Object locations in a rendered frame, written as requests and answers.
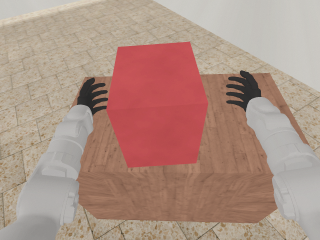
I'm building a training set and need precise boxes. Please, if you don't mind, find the carton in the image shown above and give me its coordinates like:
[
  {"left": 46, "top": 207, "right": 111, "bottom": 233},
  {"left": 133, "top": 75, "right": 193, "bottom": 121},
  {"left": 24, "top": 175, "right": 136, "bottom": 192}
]
[{"left": 106, "top": 41, "right": 209, "bottom": 168}]

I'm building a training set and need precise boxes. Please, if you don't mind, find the right robot upper arm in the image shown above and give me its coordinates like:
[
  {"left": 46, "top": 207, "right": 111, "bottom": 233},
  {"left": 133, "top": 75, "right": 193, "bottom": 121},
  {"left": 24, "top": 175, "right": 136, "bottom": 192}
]
[{"left": 272, "top": 165, "right": 320, "bottom": 240}]

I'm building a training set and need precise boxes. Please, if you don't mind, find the left robot upper arm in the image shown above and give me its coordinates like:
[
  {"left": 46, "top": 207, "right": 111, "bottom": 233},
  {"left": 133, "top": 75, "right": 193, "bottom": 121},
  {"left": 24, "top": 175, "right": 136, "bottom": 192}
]
[{"left": 0, "top": 174, "right": 80, "bottom": 240}]

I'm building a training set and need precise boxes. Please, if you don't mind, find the right robot forearm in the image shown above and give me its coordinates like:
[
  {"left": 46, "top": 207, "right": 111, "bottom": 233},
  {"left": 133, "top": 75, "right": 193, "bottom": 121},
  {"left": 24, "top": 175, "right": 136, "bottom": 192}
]
[{"left": 245, "top": 97, "right": 320, "bottom": 176}]

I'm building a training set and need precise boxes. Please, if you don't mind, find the pedestal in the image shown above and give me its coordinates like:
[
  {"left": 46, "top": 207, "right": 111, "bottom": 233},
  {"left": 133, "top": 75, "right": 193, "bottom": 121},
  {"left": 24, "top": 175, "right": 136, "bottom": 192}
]
[{"left": 70, "top": 73, "right": 310, "bottom": 224}]

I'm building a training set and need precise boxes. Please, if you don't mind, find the left robot forearm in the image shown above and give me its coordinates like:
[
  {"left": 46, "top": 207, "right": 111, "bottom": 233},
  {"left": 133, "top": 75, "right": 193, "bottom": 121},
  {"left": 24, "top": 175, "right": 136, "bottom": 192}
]
[{"left": 16, "top": 104, "right": 94, "bottom": 219}]

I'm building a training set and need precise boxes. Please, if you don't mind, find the robot right hand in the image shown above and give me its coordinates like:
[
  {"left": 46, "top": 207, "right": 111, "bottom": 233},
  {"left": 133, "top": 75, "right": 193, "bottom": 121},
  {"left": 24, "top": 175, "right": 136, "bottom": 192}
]
[{"left": 226, "top": 70, "right": 261, "bottom": 112}]

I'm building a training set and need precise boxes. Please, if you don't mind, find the robot left hand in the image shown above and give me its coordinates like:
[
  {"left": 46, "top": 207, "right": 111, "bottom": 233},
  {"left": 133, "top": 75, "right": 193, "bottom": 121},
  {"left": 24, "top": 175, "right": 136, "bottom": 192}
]
[{"left": 77, "top": 77, "right": 108, "bottom": 116}]

